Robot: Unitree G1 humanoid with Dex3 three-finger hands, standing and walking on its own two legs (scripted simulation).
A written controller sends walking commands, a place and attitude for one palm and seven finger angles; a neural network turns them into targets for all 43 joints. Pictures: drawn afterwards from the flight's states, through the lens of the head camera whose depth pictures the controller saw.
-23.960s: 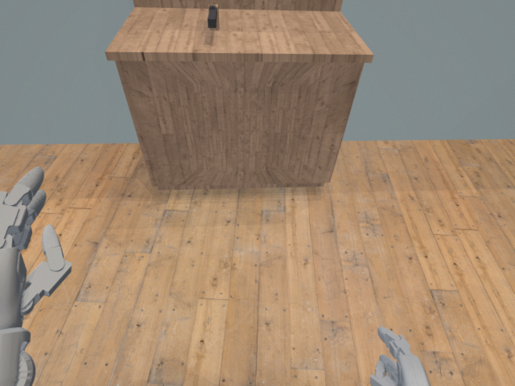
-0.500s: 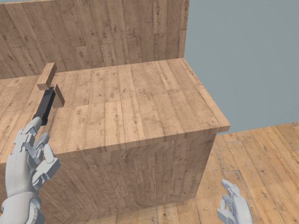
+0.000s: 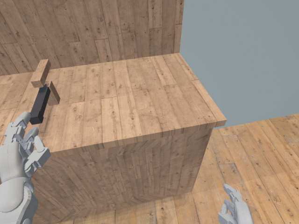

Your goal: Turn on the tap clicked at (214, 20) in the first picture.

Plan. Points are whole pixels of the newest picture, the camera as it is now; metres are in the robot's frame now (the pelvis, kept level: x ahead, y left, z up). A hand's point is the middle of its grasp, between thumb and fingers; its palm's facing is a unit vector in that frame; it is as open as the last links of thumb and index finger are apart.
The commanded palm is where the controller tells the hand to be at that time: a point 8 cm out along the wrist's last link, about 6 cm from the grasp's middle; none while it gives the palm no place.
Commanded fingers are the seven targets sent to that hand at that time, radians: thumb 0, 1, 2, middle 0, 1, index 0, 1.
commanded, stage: reach beside the lever's end, fingers flat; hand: left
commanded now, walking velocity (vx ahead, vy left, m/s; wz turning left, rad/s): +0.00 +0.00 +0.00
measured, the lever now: (35, 117) +0.34 +0.39 +0.11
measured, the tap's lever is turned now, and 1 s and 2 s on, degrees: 0 0 0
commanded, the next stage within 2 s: push the lever round in 1.76 s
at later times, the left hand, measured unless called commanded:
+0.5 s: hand (38, 138) +0.26 +0.32 +0.13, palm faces +0.58 -0.81 -0.11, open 7.6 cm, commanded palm +0.21 +0.36 +0.13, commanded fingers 0.00 0.90 0.90 -0.18 -0.23 -0.18 -0.23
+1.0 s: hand (30, 131) +0.29 +0.37 +0.11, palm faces +0.60 -0.80 -0.09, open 7.7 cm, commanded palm +0.24 +0.41 +0.11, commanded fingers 0.00 0.90 0.90 -0.16 -0.17 -0.16 -0.17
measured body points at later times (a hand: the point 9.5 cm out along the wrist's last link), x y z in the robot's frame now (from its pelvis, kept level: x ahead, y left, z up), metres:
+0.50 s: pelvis +0.00 +0.00 +0.00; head +0.01 -0.02 +0.45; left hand +0.22 +0.36 +0.13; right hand +0.19 -0.23 -0.09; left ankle +0.00 +0.14 -0.73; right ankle +0.03 -0.09 -0.73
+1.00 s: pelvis +0.00 +0.01 -0.01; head +0.02 +0.00 +0.44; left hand +0.25 +0.41 +0.11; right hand +0.16 -0.24 -0.10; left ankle +0.00 +0.14 -0.73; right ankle +0.03 -0.09 -0.73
